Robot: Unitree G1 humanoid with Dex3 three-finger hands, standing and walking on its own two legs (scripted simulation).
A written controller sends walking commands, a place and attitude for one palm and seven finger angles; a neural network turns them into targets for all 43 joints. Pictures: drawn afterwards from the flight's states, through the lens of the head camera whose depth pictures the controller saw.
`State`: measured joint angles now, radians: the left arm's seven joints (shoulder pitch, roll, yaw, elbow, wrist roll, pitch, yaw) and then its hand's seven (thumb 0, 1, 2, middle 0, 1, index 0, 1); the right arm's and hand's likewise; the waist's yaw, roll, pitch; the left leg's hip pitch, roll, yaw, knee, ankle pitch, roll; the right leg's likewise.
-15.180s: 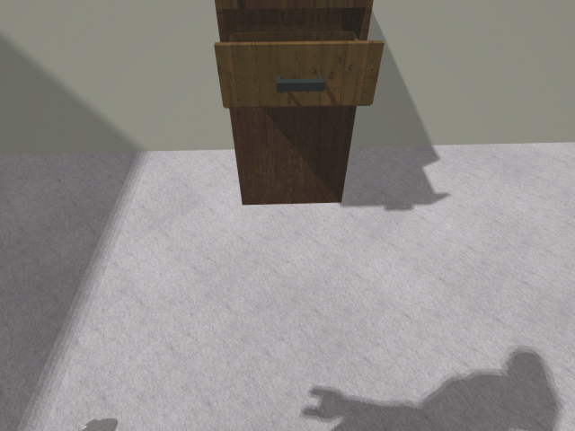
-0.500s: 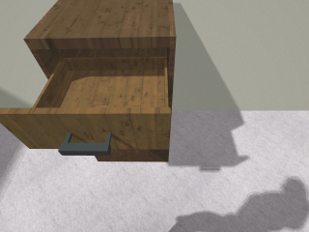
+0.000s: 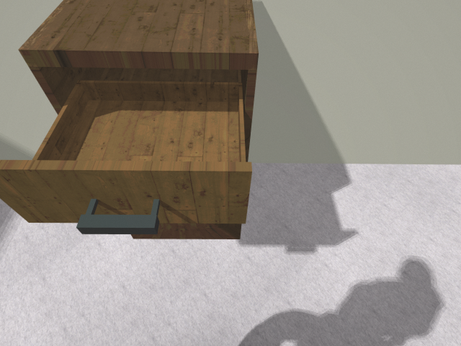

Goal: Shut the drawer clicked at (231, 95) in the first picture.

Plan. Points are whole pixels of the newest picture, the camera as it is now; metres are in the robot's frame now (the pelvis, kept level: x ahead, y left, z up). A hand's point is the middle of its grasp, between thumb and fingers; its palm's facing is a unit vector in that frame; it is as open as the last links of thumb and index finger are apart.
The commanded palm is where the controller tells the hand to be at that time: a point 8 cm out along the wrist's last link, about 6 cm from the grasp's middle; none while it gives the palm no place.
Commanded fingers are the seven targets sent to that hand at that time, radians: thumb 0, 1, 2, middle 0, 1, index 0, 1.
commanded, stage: look again from close up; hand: left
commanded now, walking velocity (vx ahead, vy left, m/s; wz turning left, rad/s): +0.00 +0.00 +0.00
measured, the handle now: (122, 214) +0.32 +0.22 +0.03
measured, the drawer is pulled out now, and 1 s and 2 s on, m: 0.29 0.28 0.28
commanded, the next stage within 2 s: raise the hand and make a fist in 0.36 s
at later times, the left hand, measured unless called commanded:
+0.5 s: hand out of the picture +0.03 +0.20 -0.17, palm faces +0.05 -0.98 -0.22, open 7.4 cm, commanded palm +0.09 +0.24 -0.06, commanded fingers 0.00 0.90 0.90 -0.26 -0.37 -0.26 -0.37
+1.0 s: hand out of the picture +0.12 +0.18 +0.01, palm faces +0.20 -0.98 -0.06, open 5.4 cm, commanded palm +0.10 +0.23 +0.01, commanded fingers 0.00 0.90 0.90 -0.76 -0.91 -0.76 -0.91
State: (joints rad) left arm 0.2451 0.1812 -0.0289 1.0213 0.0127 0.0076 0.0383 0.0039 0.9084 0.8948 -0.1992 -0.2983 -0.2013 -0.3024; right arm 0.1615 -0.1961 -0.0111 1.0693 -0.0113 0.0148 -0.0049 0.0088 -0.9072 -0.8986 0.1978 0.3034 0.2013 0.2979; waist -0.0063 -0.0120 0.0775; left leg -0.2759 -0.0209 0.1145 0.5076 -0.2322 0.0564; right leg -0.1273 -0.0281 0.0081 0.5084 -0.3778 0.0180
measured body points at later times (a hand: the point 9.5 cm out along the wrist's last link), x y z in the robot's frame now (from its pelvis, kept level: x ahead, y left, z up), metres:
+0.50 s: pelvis +0.00 +0.01 +0.00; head +0.03 +0.02 +0.45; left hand +0.02 +0.25 -0.15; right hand +0.05 -0.22 -0.15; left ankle +0.03 +0.08 -0.73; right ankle -0.07 -0.13 -0.73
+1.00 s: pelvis -0.04 -0.03 -0.07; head -0.03 -0.03 +0.38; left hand +0.10 +0.23 +0.02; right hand +0.20 -0.24 -0.11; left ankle +0.03 +0.08 -0.73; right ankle +0.00 -0.09 -0.73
